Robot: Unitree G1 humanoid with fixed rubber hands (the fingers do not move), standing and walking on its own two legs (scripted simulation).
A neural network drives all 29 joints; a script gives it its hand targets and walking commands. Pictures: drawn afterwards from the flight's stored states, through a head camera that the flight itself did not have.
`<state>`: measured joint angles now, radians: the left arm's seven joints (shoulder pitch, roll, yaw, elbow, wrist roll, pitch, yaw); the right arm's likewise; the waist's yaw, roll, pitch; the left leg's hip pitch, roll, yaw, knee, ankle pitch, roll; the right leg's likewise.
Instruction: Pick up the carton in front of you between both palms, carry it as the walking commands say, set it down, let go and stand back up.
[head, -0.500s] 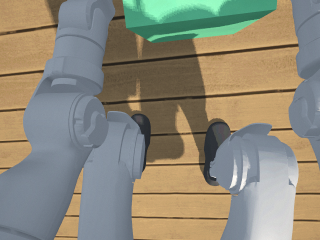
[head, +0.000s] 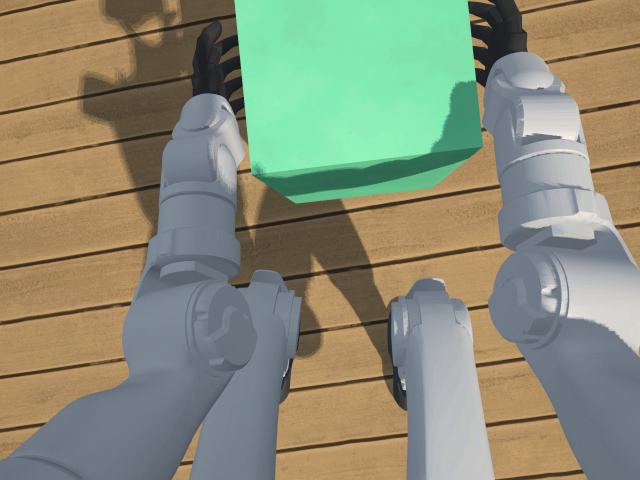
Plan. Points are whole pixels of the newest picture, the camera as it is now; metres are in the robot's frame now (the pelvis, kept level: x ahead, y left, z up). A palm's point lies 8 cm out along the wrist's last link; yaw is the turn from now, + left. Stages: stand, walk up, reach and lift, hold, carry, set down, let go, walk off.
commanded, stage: reach and lift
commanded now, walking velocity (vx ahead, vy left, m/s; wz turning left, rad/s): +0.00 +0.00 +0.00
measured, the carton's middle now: (354, 102) +0.54 -0.01 -0.14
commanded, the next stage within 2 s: none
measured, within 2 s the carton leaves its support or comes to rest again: neither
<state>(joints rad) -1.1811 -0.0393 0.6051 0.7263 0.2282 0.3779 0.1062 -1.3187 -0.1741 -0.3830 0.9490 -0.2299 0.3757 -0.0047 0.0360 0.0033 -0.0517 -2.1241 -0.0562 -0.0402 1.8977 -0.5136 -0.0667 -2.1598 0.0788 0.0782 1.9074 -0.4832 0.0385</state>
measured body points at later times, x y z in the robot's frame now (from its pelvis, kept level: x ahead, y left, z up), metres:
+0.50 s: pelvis +0.03 +0.00 +0.11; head +0.25 -0.02 +0.50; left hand +0.49 +0.15 +0.06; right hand +0.51 -0.15 +0.06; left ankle +0.12 +0.14 -0.41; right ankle +0.12 -0.12 -0.41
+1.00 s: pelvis +0.07 +0.00 +0.25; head +0.18 -0.01 +0.68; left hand +0.45 +0.15 +0.22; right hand +0.45 -0.15 +0.21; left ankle +0.12 +0.14 -0.41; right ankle +0.12 -0.12 -0.41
